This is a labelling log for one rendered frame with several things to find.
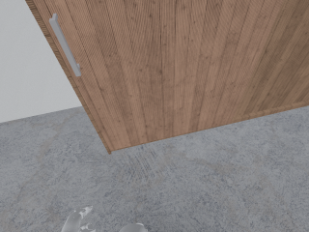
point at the robot left hand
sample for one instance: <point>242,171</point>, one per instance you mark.
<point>73,222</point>

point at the handle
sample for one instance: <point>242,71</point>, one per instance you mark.
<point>63,42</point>

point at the wardrobe door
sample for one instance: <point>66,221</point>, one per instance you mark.
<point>152,69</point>
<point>281,75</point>

